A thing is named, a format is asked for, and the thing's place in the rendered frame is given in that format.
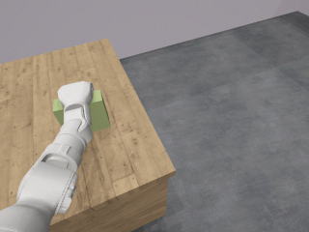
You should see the robot left hand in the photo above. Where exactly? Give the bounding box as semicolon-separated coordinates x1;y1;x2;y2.
57;81;95;126

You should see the left robot forearm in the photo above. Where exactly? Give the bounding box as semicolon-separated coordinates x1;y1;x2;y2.
16;101;93;202

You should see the table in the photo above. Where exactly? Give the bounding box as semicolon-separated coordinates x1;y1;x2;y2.
0;38;176;232

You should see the sponge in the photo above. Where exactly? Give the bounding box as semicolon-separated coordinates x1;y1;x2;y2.
52;90;111;132

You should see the robot left upper arm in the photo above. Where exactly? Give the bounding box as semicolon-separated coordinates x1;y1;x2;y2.
0;161;78;232

